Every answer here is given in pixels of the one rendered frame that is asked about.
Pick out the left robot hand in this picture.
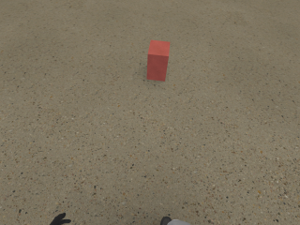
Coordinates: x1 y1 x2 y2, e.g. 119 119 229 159
50 213 71 225

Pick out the carton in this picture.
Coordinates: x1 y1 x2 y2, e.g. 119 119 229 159
146 39 171 82

